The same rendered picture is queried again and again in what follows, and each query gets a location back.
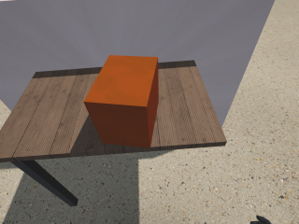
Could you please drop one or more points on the table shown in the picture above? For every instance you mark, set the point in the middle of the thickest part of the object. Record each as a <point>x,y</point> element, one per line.
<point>51,121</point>

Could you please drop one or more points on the right robot hand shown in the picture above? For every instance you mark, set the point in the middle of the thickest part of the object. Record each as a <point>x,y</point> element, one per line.
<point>262,220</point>

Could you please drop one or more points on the carton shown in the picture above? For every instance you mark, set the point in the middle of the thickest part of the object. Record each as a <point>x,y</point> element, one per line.
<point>123,100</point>

